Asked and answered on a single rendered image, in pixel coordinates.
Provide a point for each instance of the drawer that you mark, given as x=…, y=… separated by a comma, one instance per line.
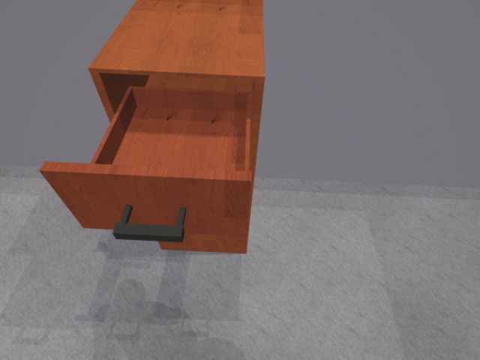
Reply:
x=166, y=149

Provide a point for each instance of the handle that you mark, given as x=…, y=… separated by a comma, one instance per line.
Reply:
x=148, y=232

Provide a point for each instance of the cabinet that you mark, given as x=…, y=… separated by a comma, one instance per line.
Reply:
x=189, y=44

